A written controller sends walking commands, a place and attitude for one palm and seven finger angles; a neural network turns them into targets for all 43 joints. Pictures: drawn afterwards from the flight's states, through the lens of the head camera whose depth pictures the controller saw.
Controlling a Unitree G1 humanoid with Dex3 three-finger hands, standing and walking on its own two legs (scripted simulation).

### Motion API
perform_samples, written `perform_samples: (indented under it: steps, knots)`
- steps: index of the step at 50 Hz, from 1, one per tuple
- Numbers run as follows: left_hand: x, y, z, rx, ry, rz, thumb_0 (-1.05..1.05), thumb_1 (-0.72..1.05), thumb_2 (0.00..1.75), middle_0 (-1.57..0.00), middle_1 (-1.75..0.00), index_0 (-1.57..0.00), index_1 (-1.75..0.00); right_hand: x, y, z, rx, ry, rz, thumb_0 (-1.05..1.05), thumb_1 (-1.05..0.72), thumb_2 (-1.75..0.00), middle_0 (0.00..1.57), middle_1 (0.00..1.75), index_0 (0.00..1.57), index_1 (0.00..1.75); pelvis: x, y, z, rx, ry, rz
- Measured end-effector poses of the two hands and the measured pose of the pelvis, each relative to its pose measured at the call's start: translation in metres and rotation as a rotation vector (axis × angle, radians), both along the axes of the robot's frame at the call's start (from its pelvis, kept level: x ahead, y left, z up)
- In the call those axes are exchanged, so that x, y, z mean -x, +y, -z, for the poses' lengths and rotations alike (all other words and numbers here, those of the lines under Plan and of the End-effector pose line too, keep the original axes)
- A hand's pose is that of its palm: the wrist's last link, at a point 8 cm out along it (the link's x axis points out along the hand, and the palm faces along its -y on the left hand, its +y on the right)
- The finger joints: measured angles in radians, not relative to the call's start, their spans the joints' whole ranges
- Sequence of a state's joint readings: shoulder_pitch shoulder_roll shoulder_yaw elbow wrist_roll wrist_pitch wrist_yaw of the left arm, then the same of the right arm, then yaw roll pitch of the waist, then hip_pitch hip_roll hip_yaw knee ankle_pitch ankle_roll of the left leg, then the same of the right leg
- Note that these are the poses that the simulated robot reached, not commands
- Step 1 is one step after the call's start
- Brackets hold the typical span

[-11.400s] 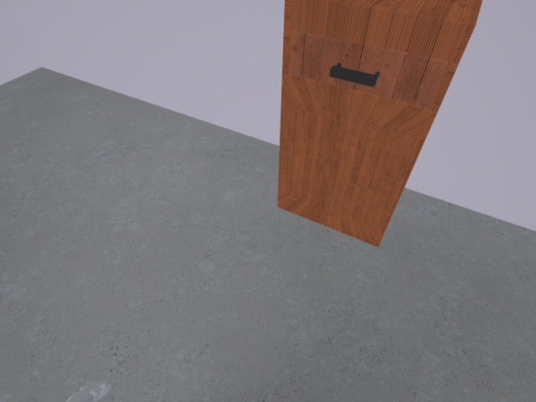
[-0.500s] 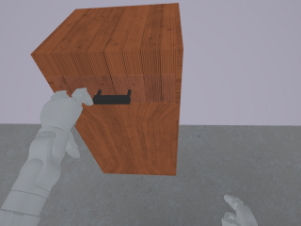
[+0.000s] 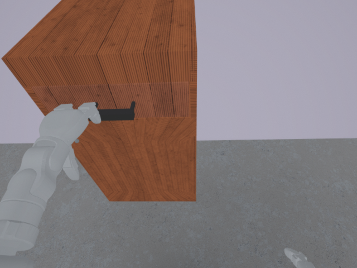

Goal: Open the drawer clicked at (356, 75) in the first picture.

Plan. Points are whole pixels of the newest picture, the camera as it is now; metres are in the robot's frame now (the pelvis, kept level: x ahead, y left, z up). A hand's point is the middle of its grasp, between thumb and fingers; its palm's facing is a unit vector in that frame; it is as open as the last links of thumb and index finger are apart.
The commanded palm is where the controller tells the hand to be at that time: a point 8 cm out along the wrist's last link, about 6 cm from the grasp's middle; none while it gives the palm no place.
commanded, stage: move the hooked fingers above the handle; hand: left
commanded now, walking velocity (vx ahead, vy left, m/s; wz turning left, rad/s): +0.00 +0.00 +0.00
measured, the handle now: (112, 109) +0.54 +0.26 +0.02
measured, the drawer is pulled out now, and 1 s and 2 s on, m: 0.00 0.00 0.00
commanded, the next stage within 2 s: none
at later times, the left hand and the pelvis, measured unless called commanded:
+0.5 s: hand (88, 126) +0.42 +0.27 +0.08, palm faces -0.05 -0.05 -1.00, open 13.8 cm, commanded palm +0.41 +0.29 +0.15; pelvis +0.02 +0.03 -0.01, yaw -1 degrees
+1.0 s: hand (109, 107) +0.49 +0.24 +0.08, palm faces +0.01 -0.05 -1.00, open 13.8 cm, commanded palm +0.47 +0.28 +0.14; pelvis +0.01 +0.03 -0.02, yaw -2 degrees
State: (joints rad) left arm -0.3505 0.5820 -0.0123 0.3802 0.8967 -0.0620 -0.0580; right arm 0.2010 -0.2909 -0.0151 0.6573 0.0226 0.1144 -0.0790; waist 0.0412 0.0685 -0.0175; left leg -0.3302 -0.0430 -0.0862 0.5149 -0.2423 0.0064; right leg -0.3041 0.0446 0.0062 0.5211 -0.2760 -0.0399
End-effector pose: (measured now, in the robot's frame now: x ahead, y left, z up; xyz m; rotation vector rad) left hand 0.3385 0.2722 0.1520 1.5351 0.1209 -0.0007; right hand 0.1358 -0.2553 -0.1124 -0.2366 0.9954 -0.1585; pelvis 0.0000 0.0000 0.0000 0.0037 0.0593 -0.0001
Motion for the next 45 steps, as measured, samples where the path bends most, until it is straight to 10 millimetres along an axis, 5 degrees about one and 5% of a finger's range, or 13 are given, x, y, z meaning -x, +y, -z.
perform_samples:
  steps: [6, 17, 24, 29, 39, 45]
  knots:
    - [-0.019, -0.017, -0.006, 0.017, -0.111, 0.115, 0.00, -0.49, 0.30, -0.33, -1.20, -0.32, -1.20, 0.007, -0.001, 0.005, 0.006, 0.027, 0.047, 0.01, -0.91, -0.89, 0.20, 0.30, 0.20, 0.30, -0.006, 0.006, 0.003, 0.003, 0.032, 0.008]
    - [-0.050, 0.021, 0.001, -0.022, -0.067, -0.085, 0.00, -0.49, 0.30, -0.32, -1.20, -0.32, -1.20, 0.008, 0.025, 0.012, -0.059, 0.063, 0.069, 0.01, -0.91, -0.89, 0.20, 0.30, 0.20, 0.30, -0.017, 0.020, 0.004, 0.004, 0.070, 0.025]
    - [-0.057, 0.007, 0.018, 0.021, -0.020, 0.052, 0.00, -0.49, 0.30, -0.32, -1.20, -0.32, -1.20, 0.003, 0.032, 0.007, -0.019, 0.063, 0.062, 0.01, -0.91, -0.89, 0.20, 0.30, 0.20, 0.30, -0.020, 0.030, 0.006, 0.013, 0.072, 0.014]
    - [-0.072, 0.002, 0.012, 0.015, -0.107, 0.104, 0.00, -0.49, 0.30, -0.33, -1.20, -0.32, -1.20, 0.005, 0.035, 0.007, -0.008, 0.067, 0.063, 0.01, -0.91, -0.89, 0.20, 0.30, 0.20, 0.30, -0.018, 0.035, 0.009, 0.018, 0.093, 0.011]
    - [-0.095, 0.027, 0.014, -0.041, -0.040, -0.074, 0.00, -0.49, 0.30, -0.32, -1.20, -0.32, -1.20, 0.040, 0.041, 0.018, -0.045, 0.158, 0.104, 0.01, -0.91, -0.89, 0.20, 0.30, 0.20, 0.30, -0.016, 0.040, 0.010, 0.020, 0.123, 0.023]
    - [-0.105, -0.006, 0.028, -0.019, 0.021, 0.076, 0.00, -0.49, 0.30, -0.32, -1.20, -0.32, -1.20, 0.066, 0.034, 0.019, -0.006, 0.214, 0.130, 0.01, -0.91, -0.89, 0.20, 0.30, 0.21, 0.30, -0.013, 0.038, 0.012, 0.023, 0.127, 0.008]
